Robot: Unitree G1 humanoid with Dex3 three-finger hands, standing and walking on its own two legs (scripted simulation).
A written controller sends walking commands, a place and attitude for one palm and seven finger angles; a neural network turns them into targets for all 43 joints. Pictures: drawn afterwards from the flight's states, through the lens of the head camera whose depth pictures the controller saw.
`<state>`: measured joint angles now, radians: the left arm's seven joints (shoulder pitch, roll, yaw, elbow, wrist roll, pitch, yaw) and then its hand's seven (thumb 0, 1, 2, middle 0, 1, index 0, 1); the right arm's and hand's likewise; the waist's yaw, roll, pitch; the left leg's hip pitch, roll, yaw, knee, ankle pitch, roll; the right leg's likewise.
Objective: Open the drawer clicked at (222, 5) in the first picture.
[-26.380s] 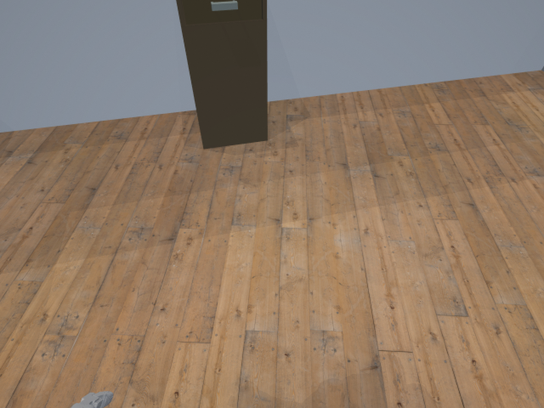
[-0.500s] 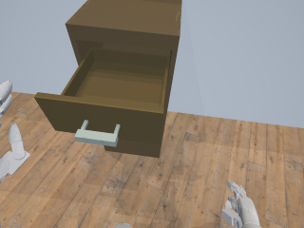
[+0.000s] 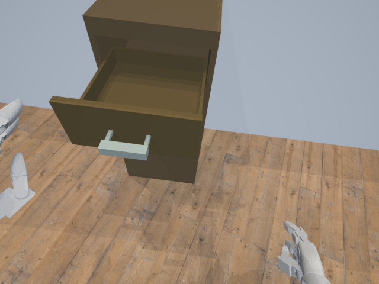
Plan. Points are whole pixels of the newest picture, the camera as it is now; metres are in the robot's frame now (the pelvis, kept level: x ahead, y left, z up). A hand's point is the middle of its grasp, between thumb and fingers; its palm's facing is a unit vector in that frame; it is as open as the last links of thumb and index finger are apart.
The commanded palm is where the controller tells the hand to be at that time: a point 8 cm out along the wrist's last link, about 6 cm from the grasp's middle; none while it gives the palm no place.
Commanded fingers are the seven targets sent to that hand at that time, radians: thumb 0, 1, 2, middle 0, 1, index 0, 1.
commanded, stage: step back with the hand held close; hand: left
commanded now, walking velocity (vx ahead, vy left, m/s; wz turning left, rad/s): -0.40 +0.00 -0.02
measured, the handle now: (126, 143) +0.42 +0.18 +0.02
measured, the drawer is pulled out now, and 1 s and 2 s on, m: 0.30 0.30 0.30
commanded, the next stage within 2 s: stop stepping back and stand still in 0.12 s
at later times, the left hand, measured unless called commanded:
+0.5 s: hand out of the picture +0.03 +0.18 +0.21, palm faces +0.40 -0.79 -0.46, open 7.4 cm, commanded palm -0.02 +0.23 +0.20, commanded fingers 0.00 0.90 0.90 -0.20 -0.30 -0.20 -0.30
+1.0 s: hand out of the picture +0.01 +0.22 +0.20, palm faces +0.43 -0.79 -0.45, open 7.4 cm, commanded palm -0.05 +0.26 +0.20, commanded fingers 0.00 0.90 0.90 -0.20 -0.30 -0.20 -0.30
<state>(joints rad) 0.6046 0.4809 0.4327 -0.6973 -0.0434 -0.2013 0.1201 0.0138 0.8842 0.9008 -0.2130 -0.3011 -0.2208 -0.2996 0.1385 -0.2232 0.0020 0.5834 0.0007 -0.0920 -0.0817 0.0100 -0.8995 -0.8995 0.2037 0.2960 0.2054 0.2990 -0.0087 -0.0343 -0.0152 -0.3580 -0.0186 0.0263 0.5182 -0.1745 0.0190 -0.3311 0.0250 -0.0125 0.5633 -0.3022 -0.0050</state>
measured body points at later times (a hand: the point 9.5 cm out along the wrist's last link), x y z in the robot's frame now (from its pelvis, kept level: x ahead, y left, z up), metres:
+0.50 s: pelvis -0.15 -0.05 +0.01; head -0.16 -0.04 +0.46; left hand +0.01 +0.22 +0.24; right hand +0.00 -0.29 -0.08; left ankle -0.11 +0.09 -0.68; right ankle -0.19 -0.14 -0.73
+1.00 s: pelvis -0.18 -0.02 +0.00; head -0.18 -0.01 +0.45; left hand -0.02 +0.26 +0.22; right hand -0.01 -0.24 -0.08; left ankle -0.18 +0.10 -0.73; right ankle -0.19 -0.14 -0.73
